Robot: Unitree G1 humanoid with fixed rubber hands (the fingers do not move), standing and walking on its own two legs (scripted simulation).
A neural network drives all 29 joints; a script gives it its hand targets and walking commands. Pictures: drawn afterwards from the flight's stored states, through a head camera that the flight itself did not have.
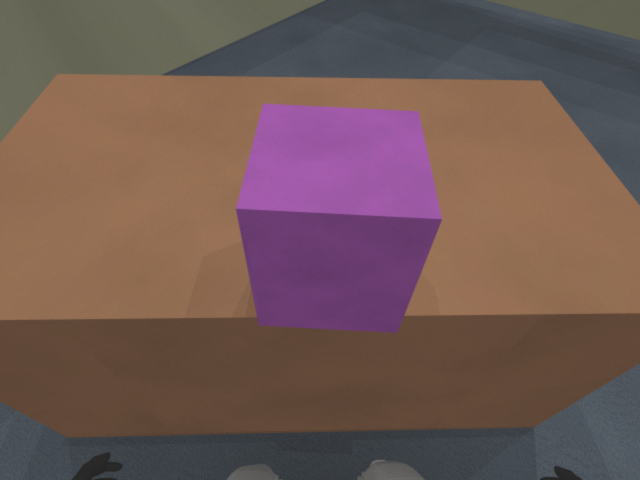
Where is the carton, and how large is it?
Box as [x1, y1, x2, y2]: [236, 104, 441, 332]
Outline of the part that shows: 263,104 236,206 259,325 396,332 441,220 418,111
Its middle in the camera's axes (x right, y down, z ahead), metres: +0.02 -0.03 +0.55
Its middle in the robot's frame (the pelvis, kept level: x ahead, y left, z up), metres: +0.43 -0.01 +0.07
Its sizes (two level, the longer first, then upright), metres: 0.210 0.200 0.250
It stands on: a pedestal, 0.68 m high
